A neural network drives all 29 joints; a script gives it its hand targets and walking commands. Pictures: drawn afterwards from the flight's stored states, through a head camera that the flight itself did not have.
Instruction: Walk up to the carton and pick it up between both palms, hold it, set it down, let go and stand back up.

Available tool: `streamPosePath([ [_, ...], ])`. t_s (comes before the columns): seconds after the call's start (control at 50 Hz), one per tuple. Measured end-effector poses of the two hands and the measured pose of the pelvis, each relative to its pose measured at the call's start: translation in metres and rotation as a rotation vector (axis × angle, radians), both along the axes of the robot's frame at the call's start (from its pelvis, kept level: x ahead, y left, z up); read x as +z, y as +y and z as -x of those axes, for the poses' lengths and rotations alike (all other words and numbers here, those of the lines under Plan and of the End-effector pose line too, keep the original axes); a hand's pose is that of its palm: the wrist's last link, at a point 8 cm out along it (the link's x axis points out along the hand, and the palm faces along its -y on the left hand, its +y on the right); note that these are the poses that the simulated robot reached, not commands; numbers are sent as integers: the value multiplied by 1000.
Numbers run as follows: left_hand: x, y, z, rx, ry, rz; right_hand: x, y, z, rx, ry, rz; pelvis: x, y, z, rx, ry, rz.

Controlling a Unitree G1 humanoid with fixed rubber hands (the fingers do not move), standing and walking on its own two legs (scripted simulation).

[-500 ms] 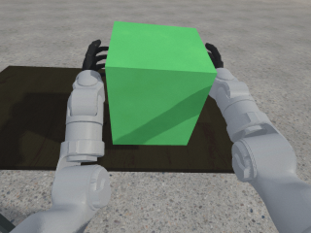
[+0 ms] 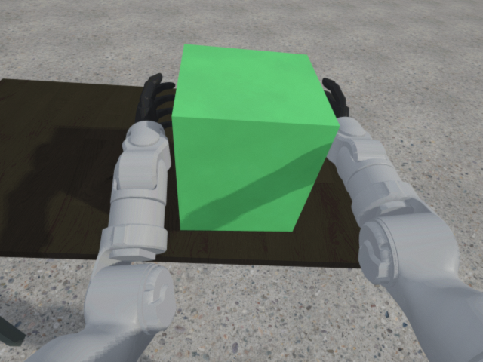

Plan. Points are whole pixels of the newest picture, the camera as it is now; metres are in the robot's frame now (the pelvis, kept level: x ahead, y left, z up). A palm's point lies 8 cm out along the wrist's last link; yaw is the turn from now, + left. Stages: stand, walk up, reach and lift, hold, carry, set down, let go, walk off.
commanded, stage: set down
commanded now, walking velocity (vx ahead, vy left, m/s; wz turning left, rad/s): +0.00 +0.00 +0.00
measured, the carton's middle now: (242, 144) +0.43 +0.01 +0.16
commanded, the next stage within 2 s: none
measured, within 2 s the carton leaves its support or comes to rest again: rests again in 1.72 s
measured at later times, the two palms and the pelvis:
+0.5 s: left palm (146, 133) +0.39 +0.16 +0.21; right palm (329, 133) +0.43 -0.14 +0.19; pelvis +0.00 +0.00 +0.00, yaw +0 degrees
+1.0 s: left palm (162, 140) +0.41 +0.15 +0.18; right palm (331, 139) +0.45 -0.15 +0.17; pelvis +0.02 -0.01 +0.00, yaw +0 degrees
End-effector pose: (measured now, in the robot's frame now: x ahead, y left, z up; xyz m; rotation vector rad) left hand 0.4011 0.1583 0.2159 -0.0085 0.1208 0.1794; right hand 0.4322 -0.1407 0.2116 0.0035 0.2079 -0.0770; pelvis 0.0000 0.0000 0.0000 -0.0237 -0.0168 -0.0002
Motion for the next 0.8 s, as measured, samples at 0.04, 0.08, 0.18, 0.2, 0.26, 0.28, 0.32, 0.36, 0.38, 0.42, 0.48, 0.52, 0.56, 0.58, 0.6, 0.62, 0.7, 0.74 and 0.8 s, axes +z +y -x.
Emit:
streamPosePath([
  [0.04,1,-1,-1,2,-9,6,0,-1,0,0,-8,-1,0,0,-1,0,1,0],
  [0.08,2,-2,0,2,-14,8,-1,-2,0,1,-13,-4,0,-1,-1,0,1,-1],
  [0.18,2,-4,2,1,-8,-2,-7,-4,3,2,-8,-14,0,0,1,0,-1,0],
  [0.2,1,-5,3,2,-5,-5,-8,-5,4,2,-5,-16,0,0,1,0,-1,0],
  [0.26,-2,-6,5,2,5,-9,-13,-6,7,3,5,-20,0,0,2,0,-3,1],
  [0.28,-3,-6,6,2,8,-11,-15,-6,7,4,7,-21,0,0,2,0,-3,1],
  [0.32,-4,-6,8,5,12,-16,-16,-5,8,8,11,-18,0,0,3,0,-4,1],
  [0.36,-6,-4,9,11,13,-18,-17,-4,8,15,11,-10,0,0,3,0,-4,1],
  [0.38,-7,-2,10,14,11,-19,-17,-2,7,20,9,-5,0,0,3,0,-4,0],
  [0.42,-7,1,11,23,5,-20,-16,1,6,32,1,8,0,0,3,0,-4,0],
  [0.48,-7,4,12,32,-3,-23,-16,5,3,50,-8,29,0,0,3,0,-4,0],
  [0.52,-8,5,12,36,-1,-30,-18,5,2,57,-6,30,0,0,2,0,-3,0],
  [0.56,-10,4,11,36,5,-35,-20,5,1,61,-1,35,0,0,2,0,-2,0],
  [0.58,-11,3,11,35,7,-37,-21,4,1,60,1,37,0,0,1,0,-1,0],
  [0.6,-12,2,10,33,10,-38,-22,3,0,60,4,36,0,0,1,0,0,0],
  [0.62,-14,1,9,30,13,-41,-23,1,0,59,7,38,0,-1,0,0,1,-1],
  [0.7,-22,-5,4,23,32,-54,-30,-4,-3,57,25,43,0,-2,-3,0,7,-3],
  [0.74,-25,-7,3,22,39,-58,-35,-7,-5,58,31,46,0,-3,-4,0,11,-4],
  [0.8,-29,-10,-1,21,42,-60,-41,-10,-8,60,34,50,0,-5,-7,0,18,-6],
])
